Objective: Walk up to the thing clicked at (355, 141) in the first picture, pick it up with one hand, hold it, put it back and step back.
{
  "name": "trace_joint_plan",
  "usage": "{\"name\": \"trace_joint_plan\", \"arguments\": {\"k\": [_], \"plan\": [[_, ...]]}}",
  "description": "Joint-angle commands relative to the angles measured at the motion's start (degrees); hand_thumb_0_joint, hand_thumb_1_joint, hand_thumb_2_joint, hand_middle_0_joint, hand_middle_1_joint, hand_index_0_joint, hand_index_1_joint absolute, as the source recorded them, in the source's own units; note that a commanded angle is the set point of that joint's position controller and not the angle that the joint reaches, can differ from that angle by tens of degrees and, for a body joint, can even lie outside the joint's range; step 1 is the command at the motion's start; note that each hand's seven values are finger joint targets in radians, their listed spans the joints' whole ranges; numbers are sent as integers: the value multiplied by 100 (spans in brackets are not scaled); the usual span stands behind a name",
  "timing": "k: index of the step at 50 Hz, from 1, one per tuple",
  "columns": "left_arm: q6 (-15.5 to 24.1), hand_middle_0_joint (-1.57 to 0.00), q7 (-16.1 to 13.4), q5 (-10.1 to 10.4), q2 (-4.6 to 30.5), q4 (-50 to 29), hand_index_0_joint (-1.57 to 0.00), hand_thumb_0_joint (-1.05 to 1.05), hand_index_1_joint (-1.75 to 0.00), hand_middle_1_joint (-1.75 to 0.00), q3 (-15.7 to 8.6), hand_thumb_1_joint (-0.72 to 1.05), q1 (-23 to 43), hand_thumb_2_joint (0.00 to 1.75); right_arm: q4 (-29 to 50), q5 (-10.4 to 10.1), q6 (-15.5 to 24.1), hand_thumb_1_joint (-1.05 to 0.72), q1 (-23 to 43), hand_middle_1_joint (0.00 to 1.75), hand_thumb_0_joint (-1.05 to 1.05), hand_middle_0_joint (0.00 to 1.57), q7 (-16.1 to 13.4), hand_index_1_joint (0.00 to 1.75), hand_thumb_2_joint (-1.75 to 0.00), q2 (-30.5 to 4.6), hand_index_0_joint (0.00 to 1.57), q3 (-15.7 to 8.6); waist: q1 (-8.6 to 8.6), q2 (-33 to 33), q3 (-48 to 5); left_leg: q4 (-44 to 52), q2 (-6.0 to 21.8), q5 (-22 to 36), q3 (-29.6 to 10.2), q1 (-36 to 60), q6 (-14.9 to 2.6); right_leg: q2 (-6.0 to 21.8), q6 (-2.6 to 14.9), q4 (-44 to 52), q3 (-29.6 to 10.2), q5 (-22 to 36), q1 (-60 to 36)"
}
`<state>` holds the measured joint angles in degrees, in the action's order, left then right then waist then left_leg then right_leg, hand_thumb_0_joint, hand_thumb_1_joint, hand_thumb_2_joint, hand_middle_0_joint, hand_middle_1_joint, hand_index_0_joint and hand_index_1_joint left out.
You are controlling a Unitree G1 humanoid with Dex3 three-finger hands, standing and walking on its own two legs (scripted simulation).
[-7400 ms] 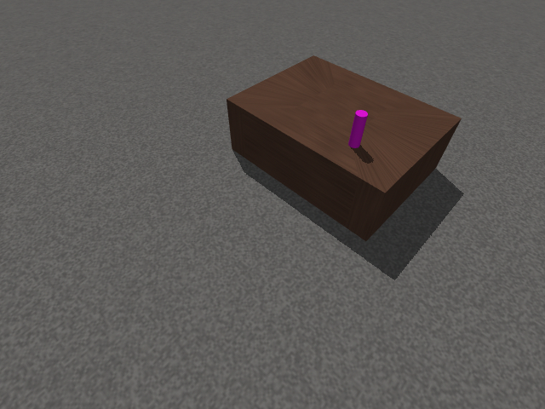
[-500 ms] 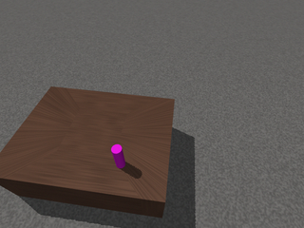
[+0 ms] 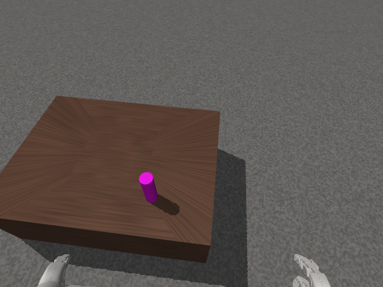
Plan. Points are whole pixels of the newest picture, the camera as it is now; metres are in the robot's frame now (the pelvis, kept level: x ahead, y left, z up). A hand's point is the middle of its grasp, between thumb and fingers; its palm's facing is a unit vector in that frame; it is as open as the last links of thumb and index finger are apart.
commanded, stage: go down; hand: left
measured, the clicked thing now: (149, 188) +0.50 +0.17 -0.35
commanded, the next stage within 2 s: none
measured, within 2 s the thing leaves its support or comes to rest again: neither
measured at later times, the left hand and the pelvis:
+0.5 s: hand out of the picture +0.14 +0.26 -0.13, palm faces +0.05 -0.94 -0.34, open 17.3 cm; pelvis +0.00 +0.00 -0.04, yaw +1 degrees
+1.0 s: hand out of the picture +0.13 +0.26 -0.12, palm faces +0.08 -0.93 -0.35, open 17.3 cm; pelvis -0.01 +0.00 -0.05, yaw +2 degrees
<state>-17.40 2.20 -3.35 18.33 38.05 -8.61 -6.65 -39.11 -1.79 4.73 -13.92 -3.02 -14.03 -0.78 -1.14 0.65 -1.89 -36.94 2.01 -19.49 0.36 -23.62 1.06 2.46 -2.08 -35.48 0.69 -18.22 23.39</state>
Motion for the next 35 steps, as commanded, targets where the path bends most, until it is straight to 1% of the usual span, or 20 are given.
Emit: {"name": "trace_joint_plan", "arguments": {"k": [1,2,4,6,7,8,9,10,12,13,15,16,18,19,20,21,23,24,30,35], "plan": [[-77,-7,5,-62,1226,-1344,-7,0,-10,-10,-401,-55,108,7,839,14,351,-84,168,30,0,20,-154,30,-88,-871,20,-309,26,201,-1088,136,-201,1673,70,364,-59,-245,210,123,216,1352,-314],[-143,-7,41,-61,1121,-1379,-8,0,-10,-10,-308,-56,15,7,861,26,369,-84,146,30,0,20,-172,30,-88,-880,20,-303,-60,181,-1044,68,-185,1692,60,329,-58,-254,200,63,236,1373,-250],[-248,-7,47,-65,1254,-1761,-7,0,-10,-10,-407,-55,4,8,901,39,401,-84,191,30,0,20,-213,30,-88,-879,20,-300,19,301,-1142,-36,-178,1761,21,262,-39,-258,213,-72,246,1389,-145],[-381,-7,77,-53,1183,-1894,-7,0,-10,-11,-365,-57,-227,8,963,49,423,-83,199,30,0,20,-252,30,-88,-896,20,-296,-39,199,-1111,-151,-173,1757,-4,170,-47,-267,200,-150,267,1373,-64],[-442,-7,101,-55,1140,-2033,-7,0,-10,-11,-337,-54,-347,9,1003,49,442,-83,225,30,0,20,-265,30,-88,-867,20,-287,14,274,-1094,-214,-171,1710,-10,83,-39,-259,202,-218,268,1313,-2],[-492,-7,115,-25,1119,-2114,-7,0,-11,-11,-282,-58,-312,9,1020,56,468,-84,213,30,0,20,-268,30,-88,-884,20,-285,-85,286,-1055,-235,-137,1697,-52,32,-23,-283,205,-278,296,1235,127],[-556,-7,118,-19,1157,-2275,-7,0,-12,-12,-348,-59,-386,9,1039,68,486,-84,212,30,0,20,-284,30,-88,-865,20,-284,12,416,-1135,-278,-127,1742,-72,18,-3,-282,220,-349,320,1206,121],[-593,-7,117,-21,1180,-2343,-7,0,-12,-12,-350,-59,-459,9,1074,71,507,-84,191,30,0,20,-300,30,-88,-884,20,-297,-28,465,-1190,-343,-119,1801,-87,-19,0,-282,224,-428,326,1233,187],[-667,-6,124,-1,1182,-2661,-6,0,-11,-12,-344,-55,-472,11,1204,65,532,-83,262,30,0,20,-315,30,-88,-867,20,-286,-18,393,-1138,-425,-126,1575,-113,-160,-6,-287,215,-495,333,1053,333],[-715,-7,131,12,1154,-2673,-7,0,-12,-12,-340,-57,-649,10,1218,66,562,-84,186,30,0,20,-338,30,-88,-855,20,-281,-66,370,-1259,-524,-124,1651,-124,-176,-24,-283,209,-579,338,1133,364],[-792,-6,133,38,1180,-2962,-7,0,-12,-13,-370,-58,-755,11,1303,67,602,-83,249,30,0,20,-361,30,-88,-825,20,-266,9,425,-1286,-642,-145,1431,-115,-317,-29,-267,203,-663,329,966,477],[-830,-7,115,51,1192,-2945,-7,0,-12,-12,-387,-59,-756,10,1314,67,620,-84,227,30,0,20,-380,30,-88,-826,20,-260,-60,308,-1231,-711,-154,1359,-116,-424,-53,-273,183,-678,337,960,549],[-908,-6,105,61,1206,-3226,-6,0,-12,-12,-399,-57,-803,12,1399,67,672,-84,252,30,0,20,-414,30,-88,-796,20,-245,-41,340,-1261,-795,-155,1180,-148,-560,-56,-265,189,-777,337,810,677],[-951,-7,102,76,1233,-3331,-6,0,-13,-13,-480,-59,-937,12,1439,66,693,-84,216,30,0,20,-435,30,-88,-784,20,-243,-2,374,-1361,-863,-160,1149,-137,-565,-66,-254,188,-822,328,787,677],[-983,-7,91,91,1208,-3345,-6,0,-12,-12,-442,-59,-971,12,1461,54,703,-84,245,30,0,20,-453,30,-88,-788,20,-238,-45,270,-1287,-892,-166,1065,-147,-660,-78,-263,179,-830,335,732,769],[-1026,-7,100,88,1182,-3427,-7,0,-13,-13,-407,-61,-1069,12,1478,60,729,-84,196,30,0,20,-473,30,-88,-772,20,-234,-43,277,-1342,-959,-164,1104,-148,-687,-81,-259,177,-892,336,772,786],[-1077,-7,92,113,1275,-3738,-6,0,-13,-12,-503,-57,-1156,13,1538,51,765,-84,228,30,0,20,-512,30,-88,-775,20,-243,12,412,-1460,-1004,-144,1113,-207,-707,-62,-251,204,-991,340,712,835],[-1106,-7,85,128,1239,-3687,-7,0,-13,-13,-474,-60,-1200,12,1543,52,782,-84,194,30,0,20,-533,30,-88,-790,20,-240,-50,326,-1407,-1078,-153,1132,-184,-787,-76,-254,182,-1018,337,761,871],[-1269,-7,60,174,1288,-4092,-6,0,-13,-13,-504,-61,-1280,14,1604,44,886,-84,181,30,0,20,-622,30,-88,-769,20,-199,-60,424,-1357,-1130,-110,846,-317,-965,-54,-268,199,-1168,357,450,1104],[-1362,-6,50,221,1300,-4242,-6,0,-12,-12,-574,-58,-1398,13,1612,46,991,-84,159,30,0,20,-691,30,-88,-744,20,-181,-21,432,-1328,-1206,-142,538,-286,-1115,-74,-277,203,-1169,361,210,1192]]}}
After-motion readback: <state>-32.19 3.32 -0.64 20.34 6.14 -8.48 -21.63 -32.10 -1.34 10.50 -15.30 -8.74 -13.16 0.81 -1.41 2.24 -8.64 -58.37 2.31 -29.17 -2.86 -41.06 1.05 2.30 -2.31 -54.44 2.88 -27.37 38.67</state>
